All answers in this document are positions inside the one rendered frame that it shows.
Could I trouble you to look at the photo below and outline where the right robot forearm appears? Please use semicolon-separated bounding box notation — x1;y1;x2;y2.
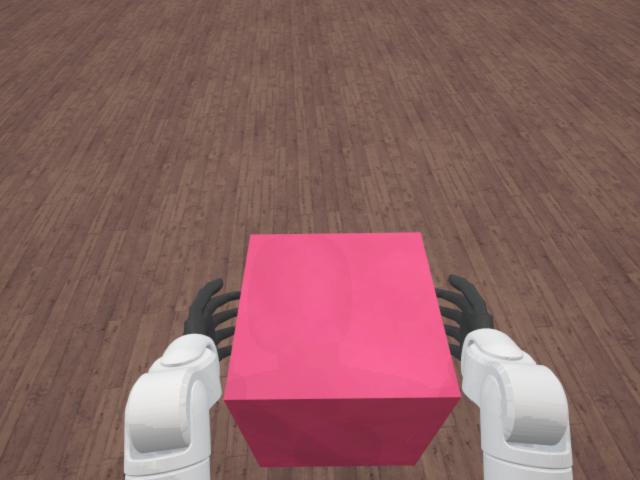
461;328;573;480

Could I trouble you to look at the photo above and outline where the carton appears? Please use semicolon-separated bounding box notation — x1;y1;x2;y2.
224;232;461;467

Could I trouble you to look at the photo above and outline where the robot right hand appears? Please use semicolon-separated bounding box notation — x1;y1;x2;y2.
435;274;494;361

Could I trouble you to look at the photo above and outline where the robot left hand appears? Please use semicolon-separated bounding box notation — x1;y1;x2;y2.
182;278;241;362

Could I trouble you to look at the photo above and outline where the left robot forearm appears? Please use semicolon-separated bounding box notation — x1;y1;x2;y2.
124;334;222;480

